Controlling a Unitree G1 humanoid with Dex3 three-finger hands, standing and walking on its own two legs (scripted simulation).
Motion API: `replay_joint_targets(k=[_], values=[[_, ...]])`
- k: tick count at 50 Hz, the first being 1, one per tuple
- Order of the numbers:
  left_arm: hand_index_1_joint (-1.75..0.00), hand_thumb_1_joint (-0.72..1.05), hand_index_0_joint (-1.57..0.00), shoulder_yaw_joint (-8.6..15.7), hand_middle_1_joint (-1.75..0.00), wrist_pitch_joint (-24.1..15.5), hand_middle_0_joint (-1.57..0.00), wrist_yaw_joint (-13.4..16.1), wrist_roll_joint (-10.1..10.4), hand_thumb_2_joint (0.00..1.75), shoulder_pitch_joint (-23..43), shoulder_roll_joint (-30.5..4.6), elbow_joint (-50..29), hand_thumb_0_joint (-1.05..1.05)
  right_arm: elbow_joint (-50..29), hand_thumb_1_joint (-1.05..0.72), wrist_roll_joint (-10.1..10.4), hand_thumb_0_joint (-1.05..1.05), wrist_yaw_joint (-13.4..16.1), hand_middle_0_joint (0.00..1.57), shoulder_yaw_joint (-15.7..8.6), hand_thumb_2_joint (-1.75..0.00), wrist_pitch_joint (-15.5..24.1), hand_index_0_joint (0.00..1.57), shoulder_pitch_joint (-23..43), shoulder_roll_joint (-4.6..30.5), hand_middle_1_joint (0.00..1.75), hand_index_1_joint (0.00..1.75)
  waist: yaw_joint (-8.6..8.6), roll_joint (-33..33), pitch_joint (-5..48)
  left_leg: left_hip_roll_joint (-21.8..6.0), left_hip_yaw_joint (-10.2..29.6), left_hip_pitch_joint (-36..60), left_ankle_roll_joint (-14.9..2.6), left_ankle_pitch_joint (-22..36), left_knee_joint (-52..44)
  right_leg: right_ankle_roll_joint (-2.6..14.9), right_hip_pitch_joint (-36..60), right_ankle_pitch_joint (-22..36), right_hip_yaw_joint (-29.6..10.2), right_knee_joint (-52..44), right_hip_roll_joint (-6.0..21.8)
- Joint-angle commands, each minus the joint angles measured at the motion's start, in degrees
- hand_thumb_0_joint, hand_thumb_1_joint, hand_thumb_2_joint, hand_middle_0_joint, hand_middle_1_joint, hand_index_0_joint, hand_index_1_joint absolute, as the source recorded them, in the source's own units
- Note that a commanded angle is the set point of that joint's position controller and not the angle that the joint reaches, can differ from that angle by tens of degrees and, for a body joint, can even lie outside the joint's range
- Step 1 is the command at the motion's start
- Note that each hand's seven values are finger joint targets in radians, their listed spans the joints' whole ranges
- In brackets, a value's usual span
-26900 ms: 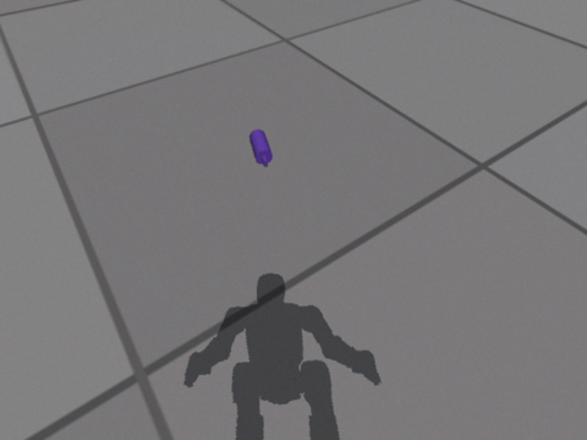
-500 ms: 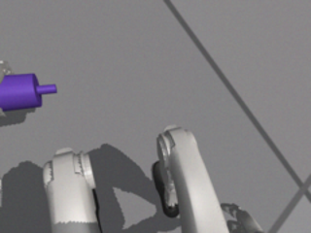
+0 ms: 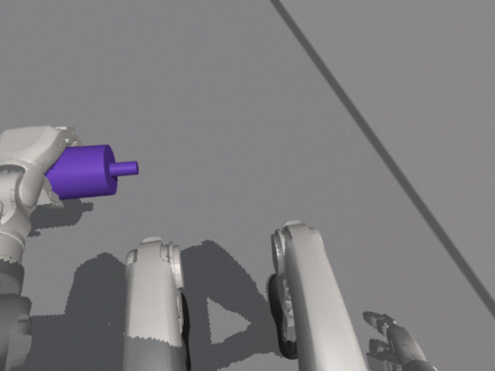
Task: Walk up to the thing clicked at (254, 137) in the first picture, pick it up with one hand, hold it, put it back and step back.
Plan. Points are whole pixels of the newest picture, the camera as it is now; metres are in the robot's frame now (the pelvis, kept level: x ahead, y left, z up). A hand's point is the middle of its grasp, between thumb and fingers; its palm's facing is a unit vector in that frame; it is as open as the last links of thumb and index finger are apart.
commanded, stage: lift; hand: left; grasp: from above
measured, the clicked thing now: (66, 173) +0.44 +0.28 -0.12
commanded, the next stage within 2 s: hold in 1.14 s
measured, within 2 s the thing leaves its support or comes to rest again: neither
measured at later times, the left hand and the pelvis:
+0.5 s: hand out of the picture +0.36 +0.25 +0.11, palm faces -0.44 -0.10 -0.89, open 11.3 cm; pelvis +0.01 -0.01 +0.18, yaw +3 degrees
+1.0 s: hand out of the picture +0.36 +0.23 +0.22, palm faces -0.43 -0.10 -0.90, open 11.3 cm; pelvis +0.05 -0.01 +0.29, yaw +3 degrees
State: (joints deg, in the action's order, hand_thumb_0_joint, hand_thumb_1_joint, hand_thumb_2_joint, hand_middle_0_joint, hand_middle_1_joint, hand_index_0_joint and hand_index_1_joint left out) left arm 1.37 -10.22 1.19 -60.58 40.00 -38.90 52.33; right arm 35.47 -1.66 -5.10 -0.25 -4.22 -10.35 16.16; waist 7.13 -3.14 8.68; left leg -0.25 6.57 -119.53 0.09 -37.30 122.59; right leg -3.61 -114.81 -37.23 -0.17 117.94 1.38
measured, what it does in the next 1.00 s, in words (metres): rises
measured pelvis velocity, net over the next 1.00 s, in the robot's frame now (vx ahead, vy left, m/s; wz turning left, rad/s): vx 0.05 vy -0.01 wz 0.05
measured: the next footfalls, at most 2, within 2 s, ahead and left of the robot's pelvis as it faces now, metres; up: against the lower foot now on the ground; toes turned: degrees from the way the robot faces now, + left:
none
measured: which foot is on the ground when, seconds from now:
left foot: down 0.00-1.00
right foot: down 0.00-1.00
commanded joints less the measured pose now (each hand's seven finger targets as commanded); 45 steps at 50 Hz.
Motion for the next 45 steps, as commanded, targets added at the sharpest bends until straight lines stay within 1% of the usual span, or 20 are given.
replay_joint_targets(k=[1,3,4,7,13,14,15,16,17,18,21,25,27,28,32,35,37,39,41,45], values=[[-0.84,0.70,-1.04,4.48,-0.85,0.32,-1.03,1.61,2.34,0.94,16.51,-15.13,-17.30,0.00,-3.32,-0.91,0.44,0.00,1.76,0.20,-4.97,-0.90,0.63,0.20,-8.10,11.87,0.30,0.30,0.19,-11.09,38.56,0.32,-1.15,36.09,-1.25,4.59,-22.80,5.06,19.96,8.56,5.64,-15.58,-1.96],[-0.84,0.70,-1.04,4.57,-0.86,0.85,-1.02,1.70,2.86,0.95,14.37,-15.06,-20.55,0.00,-3.97,-0.91,0.73,0.00,2.33,0.20,-5.03,-0.90,0.62,0.20,-7.42,11.47,0.30,0.30,-0.16,-10.62,39.63,0.46,-2.02,38.19,-1.38,5.00,-24.30,5.01,23.23,8.68,5.20,-18.29,-2.01],[-0.83,0.69,-1.04,4.74,-0.84,1.43,-1.03,1.91,2.86,0.96,11.23,-14.58,-19.98,0.00,-3.94,-0.90,0.91,0.00,2.64,0.20,-5.02,-0.90,0.52,0.20,-7.02,11.16,0.30,0.30,-1.01,-9.99,38.75,0.35,-2.21,39.13,-1.34,5.69,-25.47,4.95,24.72,9.16,5.06,-19.38,-2.01],[-0.82,0.70,-1.04,4.21,-0.83,2.98,-1.03,2.20,3.65,0.96,10.44,-13.37,-22.97,0.00,-3.79,-0.90,1.36,0.00,3.60,0.20,-5.16,-0.90,0.37,0.20,-5.59,10.91,0.30,0.30,-1.08,-10.14,38.25,-0.08,-1.70,43.85,-1.17,5.47,-29.81,4.82,27.71,9.26,4.86,-22.63,-2.04],[-0.78,0.70,-1.04,0.61,-0.79,6.66,-1.03,1.68,4.86,0.91,3.22,-8.01,-25.97,0.00,-3.50,-0.89,2.23,0.00,5.24,0.20,-4.85,-0.90,0.60,0.20,-3.66,9.25,0.30,0.30,-1.84,-8.15,33.18,-0.67,-2.31,51.78,-0.84,5.19,-38.71,4.60,36.13,8.49,4.35,-31.91,-2.22],[-0.77,0.70,-1.04,1.39,-0.77,7.20,-1.04,1.54,5.49,0.92,1.55,-8.70,-26.34,0.00,-3.45,-0.89,2.41,0.00,5.53,0.20,-4.74,-0.90,0.71,0.20,-3.09,9.07,0.30,0.30,-2.24,-7.03,32.94,-0.62,-2.63,52.54,-0.91,4.92,-39.90,4.55,38.38,8.05,4.02,-33.79,-2.20],[-0.77,0.70,-1.04,-0.42,-0.77,7.61,-1.04,1.22,5.37,0.92,-0.49,-6.54,-27.24,0.00,-3.58,-0.90,2.58,0.00,5.79,0.20,-4.65,-0.90,0.86,0.20,-2.79,8.60,0.30,0.30,-2.02,-6.99,32.42,-0.47,-3.21,53.70,-0.85,5.67,-40.97,4.61,40.36,8.57,3.80,-35.26,-2.32],[-0.76,0.69,-1.04,0.08,-0.76,8.01,-1.04,1.07,6.19,0.93,-1.62,-6.34,-27.50,0.00,-3.33,-0.90,2.67,0.00,6.08,0.20,-4.54,-0.90,1.08,0.20,-2.43,8.41,0.30,0.30,-2.20,-5.47,31.65,-0.48,-3.18,54.13,-0.91,5.86,-42.01,4.50,42.04,8.75,3.43,-36.68,-2.22],[-0.75,0.70,-1.04,-1.05,-0.75,8.25,-1.04,0.89,6.01,0.92,-3.18,-5.52,-27.56,0.00,-3.30,-0.90,2.81,0.00,6.38,0.20,-4.43,-0.90,1.32,0.20,-2.06,8.07,0.30,0.30,-2.26,-4.64,29.75,-0.43,-3.76,54.71,-0.94,6.04,-42.87,4.52,43.58,8.75,3.23,-38.39,-2.29],[-0.75,0.70,-1.05,-0.93,-0.74,8.34,-1.05,0.90,6.29,0.91,-3.84,-5.53,-28.33,0.00,-3.36,-0.90,2.98,0.00,6.66,0.20,-4.40,-0.90,1.59,0.20,-1.89,7.81,0.30,0.30,-2.28,-3.72,28.87,-0.33,-4.28,55.25,-1.03,6.26,-43.79,4.54,45.44,8.67,2.86,-40.24,-2.30],[-0.74,0.68,-1.03,-0.76,-0.73,8.15,-1.04,1.39,5.88,0.90,-4.02,-5.65,-27.72,0.00,-2.87,-0.90,3.14,0.00,7.55,0.20,-3.83,-0.90,2.47,0.20,-1.53,7.09,0.30,0.30,-2.09,-2.58,24.93,-0.45,-4.32,57.10,-1.03,6.59,-47.25,4.46,49.21,8.75,2.23,-44.08,-2.38],[-0.72,0.64,-1.00,-1.65,-0.72,7.50,-1.00,2.58,6.39,0.84,-3.22,-3.42,-24.64,0.00,-2.37,-0.90,3.26,0.00,8.36,0.20,-3.46,-0.90,4.05,0.20,-1.21,6.40,0.30,0.30,-1.70,-0.28,18.82,-0.30,-4.09,59.56,-1.21,2.79,-53.23,4.32,53.89,4.93,0.80,-50.77,-2.28],[-0.71,0.62,-1.00,-1.13,-0.71,7.30,-0.99,3.17,5.98,0.83,-3.28,-3.92,-25.82,0.00,-2.21,-0.90,3.32,0.00,8.55,0.20,-3.92,-0.90,4.63,0.20,-1.61,6.48,0.30,0.30,-2.58,-1.55,21.06,-0.28,-4.65,63.85,-0.98,5.00,-55.33,4.39,57.47,6.23,0.33,-53.38,-2.26],[-0.73,0.65,-1.01,-2.33,-0.74,7.40,-1.00,3.21,5.51,0.83,-4.74,-2.52,-24.92,0.00,-2.17,-0.90,3.36,0.00,8.60,0.20,-3.89,-0.90,4.82,0.20,-1.77,6.31,0.30,0.30,-2.42,-1.42,21.31,-0.23,-4.54,65.38,-0.82,6.02,-56.39,4.38,58.89,7.04,0.21,-54.53,-2.30],[-0.73,0.67,-1.03,-2.76,-0.73,7.79,-1.03,4.07,4.75,0.86,-7.87,-1.16,-22.29,0.00,-1.61,-0.90,3.72,0.00,8.87,0.20,-3.89,-0.90,5.28,0.20,-1.97,5.99,0.30,0.30,-3.55,-0.28,19.63,-0.07,-5.15,69.69,-0.51,9.62,-60.38,4.40,64.39,9.99,-0.05,-58.83,-2.63],[-0.75,0.68,-1.03,-3.53,-0.76,8.33,-1.02,5.15,4.70,0.87,-6.55,0.09,-21.49,0.00,-1.04,-0.90,3.78,0.00,8.98,0.20,-3.80,-0.90,5.68,0.20,-2.12,5.76,0.30,0.30,-3.41,-0.79,17.13,0.05,-4.91,71.91,-0.33,9.47,-63.92,4.26,66.57,10.27,-0.09,-61.71,-2.76],[-0.74,0.69,-1.04,-5.06,-0.74,8.76,-1.04,5.82,4.42,0.86,-5.93,1.57,-19.98,0.00,-0.89,-0.90,3.86,0.00,9.05,0.20,-3.85,-0.90,5.85,0.20,-2.28,5.65,0.30,0.30,-3.05,0.34,15.01,0.22,-5.14,73.36,-0.29,9.55,-65.95,4.22,67.83,10.18,0.06,-63.84,-2.96],[-0.74,0.69,-1.05,-4.59,-0.74,8.91,-1.04,6.39,4.19,0.87,-4.29,0.66,-20.25,0.00,-0.50,-0.90,3.87,0.00,9.16,0.20,-4.03,-0.90,6.11,0.20,-2.71,5.76,0.30,0.30,-3.22,-0.18,15.17,0.17,-5.41,76.00,-0.21,10.81,-67.82,4.07,70.01,11.45,-0.12,-65.66,-2.93],[-0.74,0.69,-1.05,-5.35,-0.74,9.21,-1.05,6.66,4.24,0.89,-4.82,1.50,-18.81,0.00,-0.32,-0.90,3.82,0.00,9.09,0.20,-4.13,-0.90,6.25,0.20,-2.89,5.70,0.30,0.30,-3.62,-0.28,14.40,0.09,-5.63,78.45,-0.11,12.01,-70.01,4.04,71.96,12.80,0.00,-67.37,-2.89],[-0.77,0.69,-1.04,-6.15,-0.77,9.89,-1.04,6.92,4.00,0.92,-4.48,2.17,-19.14,0.00,0.14,-0.90,4.11,0.00,9.09,0.20,-4.33,-0.90,6.28,0.20,-3.73,5.67,0.30,0.30,-4.07,0.25,16.42,0.33,-6.24,84.22,0.01,20.20,-72.09,3.88,77.43,20.57,0.00,-69.86,-2.95]])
